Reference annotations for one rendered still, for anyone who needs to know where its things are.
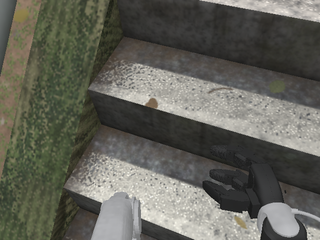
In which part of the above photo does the robot left thigh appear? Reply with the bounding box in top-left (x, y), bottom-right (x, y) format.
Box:
top-left (91, 195), bottom-right (142, 240)

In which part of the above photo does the right robot forearm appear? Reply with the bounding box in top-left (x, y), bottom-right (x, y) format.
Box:
top-left (257, 202), bottom-right (308, 240)

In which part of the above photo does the robot right hand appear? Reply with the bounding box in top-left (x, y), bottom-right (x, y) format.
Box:
top-left (202, 145), bottom-right (287, 219)

